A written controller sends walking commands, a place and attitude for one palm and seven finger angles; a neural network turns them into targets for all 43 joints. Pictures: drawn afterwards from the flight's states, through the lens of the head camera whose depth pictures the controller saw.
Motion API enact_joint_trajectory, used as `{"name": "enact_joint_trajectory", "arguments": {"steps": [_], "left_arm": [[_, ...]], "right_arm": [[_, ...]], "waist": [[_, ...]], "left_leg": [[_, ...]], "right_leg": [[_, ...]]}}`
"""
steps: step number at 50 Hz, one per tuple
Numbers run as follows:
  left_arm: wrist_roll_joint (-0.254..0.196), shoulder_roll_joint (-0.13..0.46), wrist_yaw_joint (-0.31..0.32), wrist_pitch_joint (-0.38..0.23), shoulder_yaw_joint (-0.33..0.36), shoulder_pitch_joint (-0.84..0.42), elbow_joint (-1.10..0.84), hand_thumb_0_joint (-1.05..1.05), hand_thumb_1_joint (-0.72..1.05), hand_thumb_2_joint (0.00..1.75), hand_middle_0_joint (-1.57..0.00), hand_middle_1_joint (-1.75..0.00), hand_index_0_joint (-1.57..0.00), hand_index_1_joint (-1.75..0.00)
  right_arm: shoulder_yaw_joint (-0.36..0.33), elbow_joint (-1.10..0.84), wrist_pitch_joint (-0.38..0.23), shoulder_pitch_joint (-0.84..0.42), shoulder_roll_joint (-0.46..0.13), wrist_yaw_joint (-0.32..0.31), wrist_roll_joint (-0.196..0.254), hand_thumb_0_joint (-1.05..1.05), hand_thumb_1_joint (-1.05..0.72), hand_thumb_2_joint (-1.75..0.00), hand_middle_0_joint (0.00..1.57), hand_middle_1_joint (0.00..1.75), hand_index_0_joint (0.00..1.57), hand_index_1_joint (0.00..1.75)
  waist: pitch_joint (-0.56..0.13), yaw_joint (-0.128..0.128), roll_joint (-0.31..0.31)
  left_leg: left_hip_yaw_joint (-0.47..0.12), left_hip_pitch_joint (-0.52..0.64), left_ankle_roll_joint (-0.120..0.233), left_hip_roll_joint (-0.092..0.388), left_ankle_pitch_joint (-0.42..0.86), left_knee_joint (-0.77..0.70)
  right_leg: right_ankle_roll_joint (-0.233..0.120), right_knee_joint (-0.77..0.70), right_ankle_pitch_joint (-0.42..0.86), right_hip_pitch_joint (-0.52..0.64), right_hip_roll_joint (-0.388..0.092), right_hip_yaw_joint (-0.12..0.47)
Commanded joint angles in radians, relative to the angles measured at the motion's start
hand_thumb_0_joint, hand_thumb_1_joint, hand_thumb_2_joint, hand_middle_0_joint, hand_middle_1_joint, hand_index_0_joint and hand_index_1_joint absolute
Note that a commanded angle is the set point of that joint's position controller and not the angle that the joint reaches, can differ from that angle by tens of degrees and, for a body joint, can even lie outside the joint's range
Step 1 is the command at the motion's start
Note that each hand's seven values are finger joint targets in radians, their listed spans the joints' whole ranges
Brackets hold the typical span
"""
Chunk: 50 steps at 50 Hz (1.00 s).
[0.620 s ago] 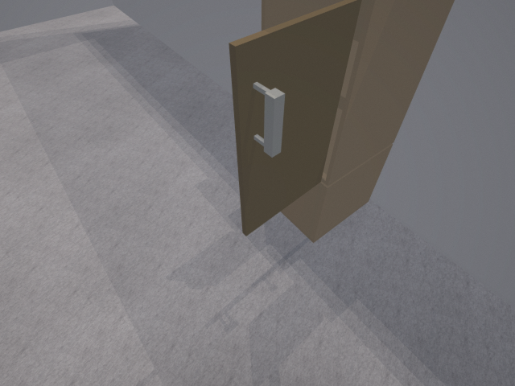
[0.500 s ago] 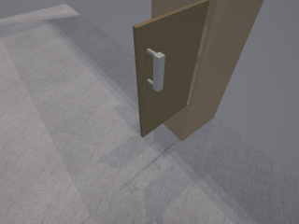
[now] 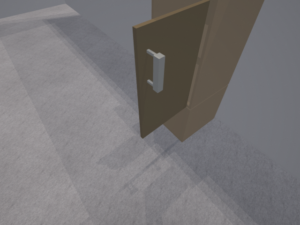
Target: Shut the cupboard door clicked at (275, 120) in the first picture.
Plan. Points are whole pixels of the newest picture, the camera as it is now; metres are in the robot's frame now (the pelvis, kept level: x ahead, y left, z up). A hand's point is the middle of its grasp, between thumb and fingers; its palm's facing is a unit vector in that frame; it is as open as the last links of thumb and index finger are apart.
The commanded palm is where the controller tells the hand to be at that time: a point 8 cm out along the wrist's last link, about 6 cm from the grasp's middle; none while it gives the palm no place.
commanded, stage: look at it before walking up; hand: left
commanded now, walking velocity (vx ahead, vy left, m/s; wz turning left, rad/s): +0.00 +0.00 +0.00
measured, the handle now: (154, 71) +0.59 +0.02 +0.08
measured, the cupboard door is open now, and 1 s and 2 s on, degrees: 93 93 93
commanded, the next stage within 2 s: walk around to get in front in 0.22 s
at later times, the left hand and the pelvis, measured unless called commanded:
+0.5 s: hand out of the picture +0.04 +0.21 -0.17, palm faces -0.02 -0.96 -0.27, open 7.4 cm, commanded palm none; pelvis +0.00 +0.00 +0.00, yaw -3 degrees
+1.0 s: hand out of the picture +0.07 +0.15 -0.17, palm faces -0.23 -0.93 -0.27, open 7.4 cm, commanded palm none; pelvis -0.03 -0.03 -0.01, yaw -19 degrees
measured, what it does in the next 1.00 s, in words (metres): lifts its left foot, turning right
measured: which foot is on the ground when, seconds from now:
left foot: down 0.00-0.80, up 0.82-1.00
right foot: down 0.00-1.00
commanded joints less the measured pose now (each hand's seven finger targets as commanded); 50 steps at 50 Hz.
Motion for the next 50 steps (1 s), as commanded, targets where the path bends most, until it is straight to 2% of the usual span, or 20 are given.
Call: {"name": "enact_joint_trajectory", "arguments": {"steps": [1,16,17,20,26,30,31,32,33,34,36,38,39,40,41,42,43,45,48,50], "left_arm": [[0.002,0.175,0.015,-0.021,0.025,0.008,-0.046,0.0,0.9,0.9,-0.2,-0.3,-0.2,-0.3],[0.002,0.182,0.015,-0.022,0.025,0.004,-0.047,0.0,0.9,0.9,-0.2,-0.3,-0.2,-0.3],[0.003,0.181,0.014,-0.019,0.027,0.003,-0.051,0.0,0.9,0.9,-0.2,-0.3,-0.2,-0.3],[0.003,0.109,0.019,0.007,0.021,0.043,-0.052,0.0,0.9,0.9,-0.2,-0.3,-0.2,-0.3],[0.014,0.13,0.007,0.044,0.059,0.039,-0.126,0.0,0.9,0.9,-0.2,-0.3,-0.2,-0.3],[0.017,0.101,-0.004,0.055,0.067,0.035,-0.178,0.0,0.9,0.9,-0.2,-0.3,-0.2,-0.3],[0.017,0.083,-0.009,0.059,0.069,0.037,-0.192,0.0,0.9,0.9,-0.2,-0.3,-0.2,-0.3],[0.02,0.069,-0.013,0.066,0.072,0.027,-0.206,0.0,0.9,0.9,-0.2,-0.3,-0.2,-0.3],[0.02,0.059,-0.017,0.072,0.077,0.019,-0.22,0.0,0.9,0.9,-0.2,-0.3,-0.2,-0.3],[0.02,0.051,-0.018,0.072,0.081,0.023,-0.228,0.0,0.9,0.9,-0.2,-0.3,-0.2,-0.3],[0.019,0.027,-0.024,0.065,0.082,0.063,-0.225,0.0,0.9,0.9,-0.2,-0.3,-0.2,-0.3],[0.021,0.047,-0.024,0.057,0.092,0.153,-0.202,0.0,0.9,0.9,-0.2,-0.3,-0.2,-0.3],[0.033,0.141,-0.012,0.043,0.111,0.189,-0.201,0.0,0.9,0.9,-0.2,-0.3,-0.2,-0.3],[0.026,0.213,-0.001,0.042,0.121,0.205,-0.202,0.0,0.9,0.9,-0.2,-0.3,-0.2,-0.3],[0.019,0.206,0.008,0.044,0.12,0.198,-0.216,0.0,0.9,0.9,-0.2,-0.3,-0.2,-0.3],[0.021,0.175,0.015,0.044,0.117,0.13,-0.23,0.0,0.9,0.9,-0.2,-0.3,-0.2,-0.3],[0.019,0.15,0.017,0.04,0.111,0.092,-0.243,0.0,0.9,0.9,-0.2,-0.3,-0.2,-0.3],[0.018,0.128,0.02,0.032,0.107,0.091,-0.251,0.0,0.9,0.9,-0.2,-0.3,-0.2,-0.3],[0.017,0.131,0.017,0.03,0.109,0.131,-0.24,0.0,0.9,0.9,-0.2,-0.3,-0.2,-0.3],[0.018,0.138,0.016,0.032,0.111,0.15,-0.235,0.0,0.9,0.9,-0.2,-0.3,-0.2,-0.3]], "right_arm": [[-0.026,-0.036,-0.018,0.008,-0.151,-0.014,0.003,0.0,-0.9,-0.9,0.2,0.3,0.2,0.3],[-0.027,-0.037,-0.019,0.01,-0.155,-0.014,0.004,0.0,-0.9,-0.9,0.2,0.3,0.2,0.3],[-0.029,-0.037,-0.018,0.009,-0.156,-0.016,0.004,0.0,-0.9,-0.9,0.2,0.3,0.2,0.3],[-0.02,-0.033,0.003,0.07,-0.069,-0.023,0.002,0.0,-0.9,-0.9,0.2,0.3,0.2,0.3],[-0.058,-0.107,0.024,0.072,-0.094,-0.033,0.001,0.0,-0.9,-0.9,0.2,0.3,0.2,0.3],[-0.078,-0.151,0.021,0.073,-0.12,-0.037,-0.002,0.0,-0.9,-0.9,0.2,0.3,0.2,0.3],[-0.083,-0.158,0.017,0.075,-0.135,-0.039,-0.005,0.0,-0.9,-0.9,0.2,0.3,0.2,0.3],[-0.088,-0.163,0.011,0.079,-0.141,-0.038,-0.008,0.0,-0.9,-0.9,0.2,0.3,0.2,0.3],[-0.087,-0.172,0.007,0.074,-0.141,-0.038,-0.011,0.0,-0.9,-0.9,0.2,0.3,0.2,0.3],[-0.086,-0.184,0.003,0.058,-0.135,-0.039,-0.012,0.0,-0.9,-0.9,0.2,0.3,0.2,0.3],[-0.09,-0.198,0.003,0.023,-0.14,-0.038,-0.018,0.0,-0.9,-0.9,0.2,0.3,0.2,0.3],[-0.093,-0.209,0.012,-0.005,-0.139,-0.034,-0.008,0.0,-0.9,-0.9,0.2,0.3,0.2,0.3],[-0.091,-0.236,0.022,-0.003,-0.088,-0.028,0.005,0.0,-0.9,-0.9,0.2,0.3,0.2,0.3],[-0.084,-0.268,0.03,-0.05,-0.05,-0.019,0.011,0.0,-0.9,-0.9,0.2,0.3,0.2,0.3],[-0.087,-0.266,0.042,-0.06,-0.055,-0.018,0.009,0.0,-0.9,-0.9,0.2,0.3,0.2,0.3],[-0.089,-0.263,0.042,-0.074,-0.056,-0.018,0.009,0.0,-0.9,-0.9,0.2,0.3,0.2,0.3],[-0.089,-0.258,0.04,-0.061,-0.057,-0.017,0.007,0.0,-0.9,-0.9,0.2,0.3,0.2,0.3],[-0.086,-0.247,0.037,-0.038,-0.041,-0.016,0.007,0.0,-0.9,-0.9,0.2,0.3,0.2,0.3],[-0.078,-0.256,0.037,-0.055,-0.026,-0.022,0.01,0.0,-0.9,-0.9,0.2,0.3,0.2,0.3],[-0.078,-0.266,0.037,-0.074,-0.027,-0.024,0.012,0.0,-0.9,-0.9,0.2,0.3,0.2,0.3]], "waist": [[-0.039,-0.005,-0.008],[-0.045,-0.005,-0.008],[-0.036,-0.005,-0.006],[-0.044,-0.013,-0.021],[-0.013,-0.015,-0.022],[-0.025,-0.012,0.077],[-0.026,-0.009,0.132],[-0.025,-0.007,0.193],[-0.023,-0.006,0.205],[-0.032,0.006,0.144],[-0.043,0.03,0.113],[-0.034,0.07,0.036],[-0.032,0.081,-0.255],[0.003,0.102,-0.361],[0.01,0.091,-0.235],[0.022,0.056,-0.211],[0.002,0.035,-0.185],[-0.082,0.027,-0.113],[-0.124,0.038,-0.09],[-0.113,0.049,-0.114]], "left_leg": [[-0.108,0.032,0.02,0.114,0.154,-0.037],[-0.109,0.035,0.02,0.116,0.153,-0.044],[-0.102,0.039,0.018,0.119,0.154,-0.035],[-0.053,0.036,0.002,0.126,0.137,0.028],[-0.008,-0.026,0.007,0.147,0.002,0.108],[-0.079,-0.007,0.058,0.242,-0.031,0.059],[-0.129,-0.02,0.096,0.308,-0.026,0.01],[-0.164,-0.03,0.146,0.383,0.037,-0.037],[-0.168,-0.048,0.18,0.418,0.086,-0.049],[-0.147,-0.045,0.185,0.425,0.13,-0.018],[-0.05,-0.063,0.143,0.385,0.235,0.071],[0.047,-0.156,0.061,0.297,0.119,0.241],[0.137,-0.305,-0.022,0.146,-0.164,0.482],[0.076,-0.43,-0.052,0.028,-0.473,0.718],[-0.054,-0.449,-0.042,0.044,-0.431,0.83],[-0.096,-0.493,-0.042,0.053,-0.351,0.88],[-0.105,-0.494,-0.049,0.065,-0.287,0.892],[-0.098,-0.448,-0.06,0.057,-0.224,0.856],[-0.091,-0.438,-0.068,0.036,-0.225,0.773],[-0.091,-0.443,-0.071,0.025,-0.225,0.732]], "right_leg": [[-0.01,-0.048,0.208,-0.023,-0.159,0.121],[-0.011,-0.051,0.207,-0.016,-0.16,0.124],[-0.012,-0.048,0.22,-0.031,-0.158,0.131],[-0.005,0.006,0.284,-0.063,-0.157,0.151],[-0.024,0.105,0.234,-0.174,-0.136,0.22],[-0.005,0.264,0.129,-0.278,-0.059,0.18],[0.006,0.381,0.02,-0.301,-0.029,0.137],[0.022,0.533,-0.212,-0.328,-0.017,0.081],[0.028,0.632,-0.321,-0.344,-0.032,0.075],[0.023,0.639,-0.333,-0.339,-0.057,0.093],[0.025,0.514,-0.289,-0.261,-0.067,0.05],[0.024,0.269,-0.062,-0.12,-0.058,0.034],[-0.036,0.053,0.144,-0.048,-0.22,0.324],[-0.153,-0.031,0.31,-0.087,-0.391,0.575],[-0.191,-0.036,0.14,-0.127,-0.372,0.581],[-0.182,-0.018,0.102,-0.13,-0.321,0.577],[-0.168,0.002,0.131,-0.111,-0.296,0.521],[-0.142,0.042,0.24,-0.052,-0.25,0.455],[-0.14,0.068,0.363,0.017,-0.228,0.445],[-0.13,0.068,0.404,0.044,-0.213,0.455]]}}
